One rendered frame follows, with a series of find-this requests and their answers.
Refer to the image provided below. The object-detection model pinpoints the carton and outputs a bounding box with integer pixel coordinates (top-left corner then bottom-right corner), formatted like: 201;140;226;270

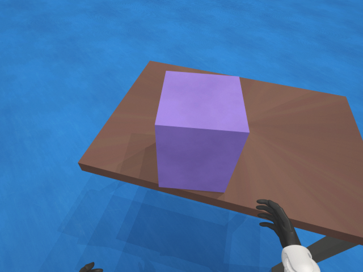
155;71;250;193

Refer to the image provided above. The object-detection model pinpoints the right robot forearm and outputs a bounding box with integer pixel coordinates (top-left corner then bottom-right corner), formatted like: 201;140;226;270
281;245;320;272

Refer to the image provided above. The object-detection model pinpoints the table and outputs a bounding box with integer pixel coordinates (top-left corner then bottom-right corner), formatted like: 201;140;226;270
78;61;363;272

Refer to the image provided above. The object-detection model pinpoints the right robot hand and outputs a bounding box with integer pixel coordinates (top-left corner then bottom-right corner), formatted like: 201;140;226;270
256;199;301;249

